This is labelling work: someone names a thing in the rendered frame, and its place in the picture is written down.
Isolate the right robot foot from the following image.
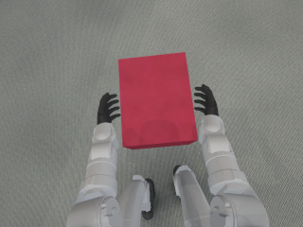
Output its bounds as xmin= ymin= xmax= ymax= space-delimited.
xmin=173 ymin=165 xmax=181 ymax=201

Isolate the left robot forearm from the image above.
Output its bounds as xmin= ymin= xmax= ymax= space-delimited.
xmin=66 ymin=122 xmax=119 ymax=227

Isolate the right robot forearm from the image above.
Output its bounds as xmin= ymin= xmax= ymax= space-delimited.
xmin=198 ymin=114 xmax=270 ymax=227

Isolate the robot left thigh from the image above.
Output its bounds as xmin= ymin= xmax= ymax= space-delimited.
xmin=117 ymin=180 xmax=150 ymax=227

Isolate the carton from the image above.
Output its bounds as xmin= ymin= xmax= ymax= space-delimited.
xmin=118 ymin=52 xmax=198 ymax=149

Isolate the robot left upper arm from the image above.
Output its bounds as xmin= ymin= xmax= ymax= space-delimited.
xmin=66 ymin=195 xmax=124 ymax=227

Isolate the robot right hand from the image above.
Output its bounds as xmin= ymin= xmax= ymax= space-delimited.
xmin=194 ymin=84 xmax=219 ymax=116

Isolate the robot right upper arm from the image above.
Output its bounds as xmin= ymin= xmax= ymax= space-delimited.
xmin=209 ymin=192 xmax=269 ymax=227

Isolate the robot left hand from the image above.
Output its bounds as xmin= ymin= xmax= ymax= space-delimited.
xmin=97 ymin=93 xmax=121 ymax=125

